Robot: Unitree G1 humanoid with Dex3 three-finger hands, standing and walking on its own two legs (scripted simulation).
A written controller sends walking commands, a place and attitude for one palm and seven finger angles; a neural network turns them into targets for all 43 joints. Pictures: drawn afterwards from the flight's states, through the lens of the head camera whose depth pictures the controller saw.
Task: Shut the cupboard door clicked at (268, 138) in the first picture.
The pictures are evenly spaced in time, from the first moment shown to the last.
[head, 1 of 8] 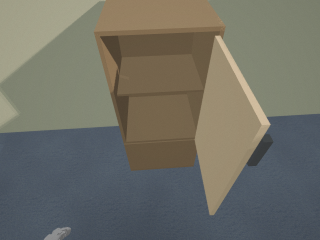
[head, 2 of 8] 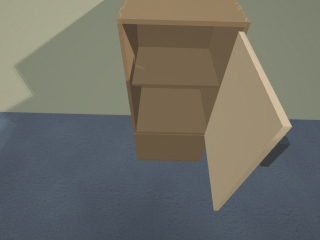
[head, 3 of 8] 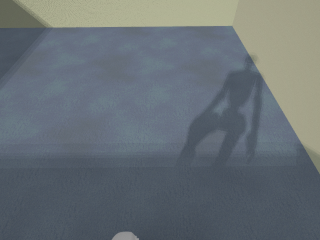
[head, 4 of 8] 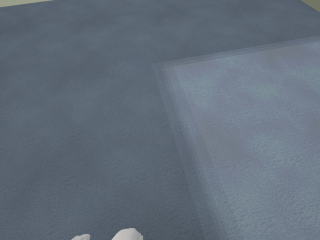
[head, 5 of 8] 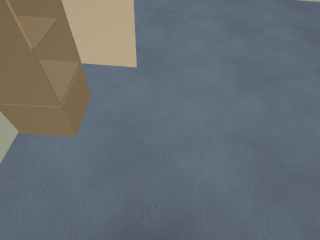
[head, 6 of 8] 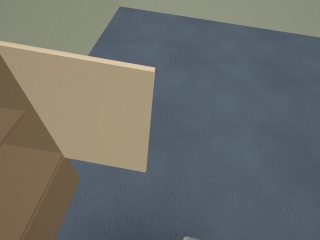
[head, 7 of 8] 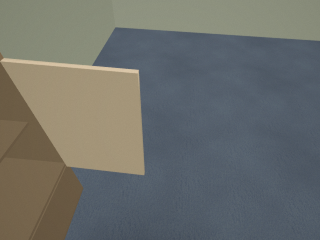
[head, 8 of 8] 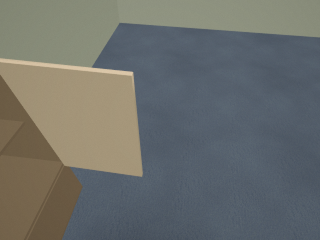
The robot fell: no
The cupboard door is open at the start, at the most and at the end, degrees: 89 89 89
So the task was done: no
